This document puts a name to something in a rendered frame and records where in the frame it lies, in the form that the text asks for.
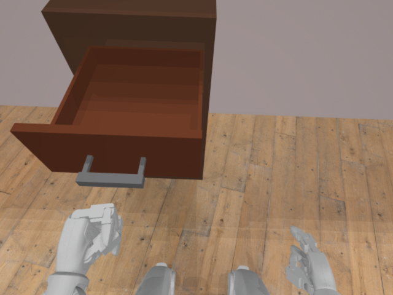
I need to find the handle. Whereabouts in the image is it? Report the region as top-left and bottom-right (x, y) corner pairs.
(76, 155), (146, 189)

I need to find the right robot shin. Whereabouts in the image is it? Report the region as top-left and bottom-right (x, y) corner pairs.
(237, 265), (249, 270)

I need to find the left robot forearm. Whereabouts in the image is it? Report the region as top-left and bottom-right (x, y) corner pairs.
(42, 272), (89, 295)

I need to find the drawer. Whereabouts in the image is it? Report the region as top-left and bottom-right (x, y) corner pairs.
(10, 45), (204, 178)

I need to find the right robot thigh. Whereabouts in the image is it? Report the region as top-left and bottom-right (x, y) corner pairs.
(227, 269), (270, 295)

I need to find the right robot hand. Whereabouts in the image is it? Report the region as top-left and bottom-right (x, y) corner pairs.
(286, 226), (337, 295)

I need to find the left robot hand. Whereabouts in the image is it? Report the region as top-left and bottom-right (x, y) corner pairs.
(55, 203), (123, 275)

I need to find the cabinet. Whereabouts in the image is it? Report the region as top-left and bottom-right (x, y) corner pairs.
(41, 0), (217, 180)

